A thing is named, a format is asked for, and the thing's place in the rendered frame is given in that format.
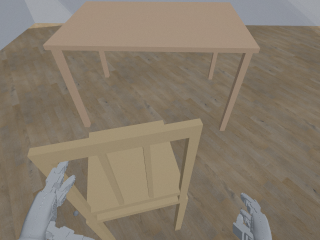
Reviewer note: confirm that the right robot hand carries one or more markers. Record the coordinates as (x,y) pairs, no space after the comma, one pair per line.
(257,226)

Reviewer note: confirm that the table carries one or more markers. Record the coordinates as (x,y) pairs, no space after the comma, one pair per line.
(149,26)

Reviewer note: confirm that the left robot hand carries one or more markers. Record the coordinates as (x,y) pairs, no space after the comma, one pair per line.
(38,221)

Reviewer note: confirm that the chair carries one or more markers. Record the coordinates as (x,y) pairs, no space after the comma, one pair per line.
(131,170)

